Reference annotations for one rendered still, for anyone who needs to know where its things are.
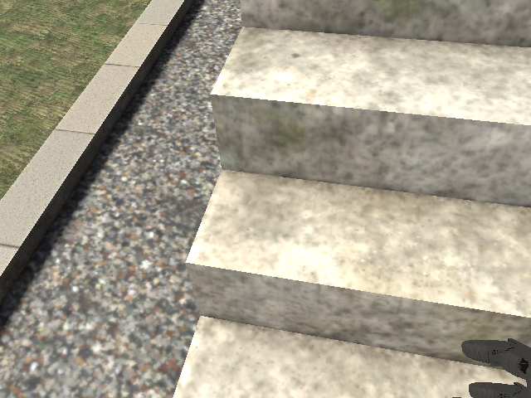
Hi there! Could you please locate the right robot hand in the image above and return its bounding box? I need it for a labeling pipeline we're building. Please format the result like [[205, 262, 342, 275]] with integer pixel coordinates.
[[452, 338, 531, 398]]

